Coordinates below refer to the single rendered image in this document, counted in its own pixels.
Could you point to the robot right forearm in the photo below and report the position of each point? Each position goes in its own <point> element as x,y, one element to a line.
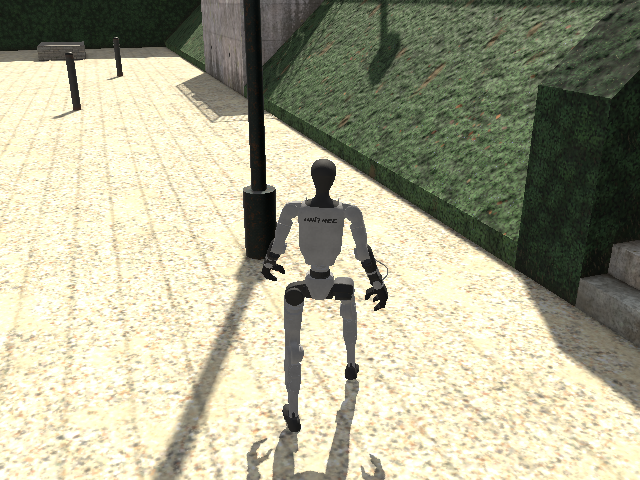
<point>372,270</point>

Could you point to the robot left upper arm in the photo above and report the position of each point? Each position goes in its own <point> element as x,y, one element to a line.
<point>290,210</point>

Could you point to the right robot shin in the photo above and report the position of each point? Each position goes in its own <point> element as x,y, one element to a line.
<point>350,335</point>

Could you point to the robot left foot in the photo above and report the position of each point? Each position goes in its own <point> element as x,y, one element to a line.
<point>294,422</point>

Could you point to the robot left forearm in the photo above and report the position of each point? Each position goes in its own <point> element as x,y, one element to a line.
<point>270,258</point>

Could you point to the robot right hand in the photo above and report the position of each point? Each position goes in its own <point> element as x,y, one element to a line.
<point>382,295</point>

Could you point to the robot right upper arm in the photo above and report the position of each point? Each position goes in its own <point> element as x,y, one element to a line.
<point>354,214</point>

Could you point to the robot left hand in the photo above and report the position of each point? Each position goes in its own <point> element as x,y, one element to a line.
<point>268,275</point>

